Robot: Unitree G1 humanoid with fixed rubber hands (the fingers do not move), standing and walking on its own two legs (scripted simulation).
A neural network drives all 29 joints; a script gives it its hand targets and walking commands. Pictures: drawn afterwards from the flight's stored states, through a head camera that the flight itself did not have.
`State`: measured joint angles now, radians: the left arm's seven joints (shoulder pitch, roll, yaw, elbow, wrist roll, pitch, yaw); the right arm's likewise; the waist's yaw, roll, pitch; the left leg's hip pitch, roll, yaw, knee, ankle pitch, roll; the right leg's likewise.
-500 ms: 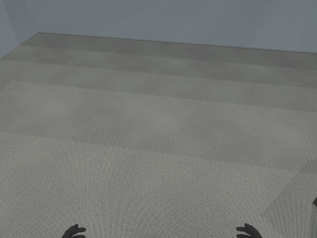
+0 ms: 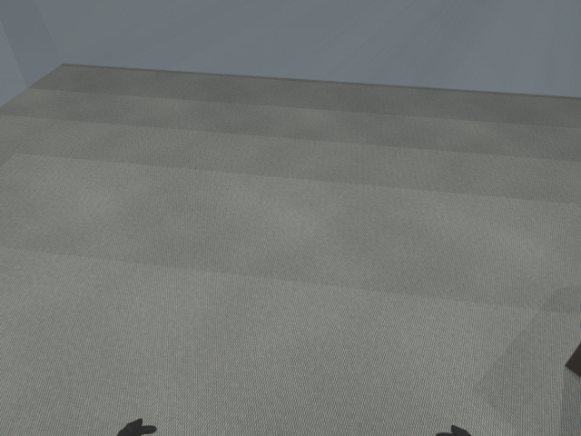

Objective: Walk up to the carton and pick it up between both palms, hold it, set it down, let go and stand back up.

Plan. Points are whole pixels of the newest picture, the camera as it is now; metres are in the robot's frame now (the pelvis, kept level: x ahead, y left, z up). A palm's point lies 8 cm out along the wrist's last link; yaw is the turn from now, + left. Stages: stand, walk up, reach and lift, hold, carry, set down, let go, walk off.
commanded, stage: stand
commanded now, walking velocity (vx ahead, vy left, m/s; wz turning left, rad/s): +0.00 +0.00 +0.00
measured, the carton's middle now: out of the picture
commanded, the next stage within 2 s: none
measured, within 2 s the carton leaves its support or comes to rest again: neither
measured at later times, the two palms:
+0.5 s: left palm out of the picture +0.12 +0.25 -0.09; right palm out of the picture +0.10 -0.25 -0.09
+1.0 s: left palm out of the picture +0.11 +0.25 -0.09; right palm out of the picture +0.09 -0.25 -0.09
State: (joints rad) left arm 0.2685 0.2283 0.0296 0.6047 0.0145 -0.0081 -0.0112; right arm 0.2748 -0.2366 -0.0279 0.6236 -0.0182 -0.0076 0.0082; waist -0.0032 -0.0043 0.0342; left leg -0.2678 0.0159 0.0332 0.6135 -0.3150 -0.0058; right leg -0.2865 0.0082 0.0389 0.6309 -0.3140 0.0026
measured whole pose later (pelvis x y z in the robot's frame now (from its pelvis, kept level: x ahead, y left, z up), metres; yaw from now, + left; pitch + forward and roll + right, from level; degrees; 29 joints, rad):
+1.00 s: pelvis +0.00 +0.01 +0.00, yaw -2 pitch -2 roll +0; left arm 0.29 0.24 0.02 0.64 0.01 -0.01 0.00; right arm 0.29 -0.25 -0.02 0.66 -0.01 0.00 0.01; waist 0.00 -0.01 0.03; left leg -0.25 0.02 0.06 0.58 -0.30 0.00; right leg -0.28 0.01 0.07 0.60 -0.29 0.02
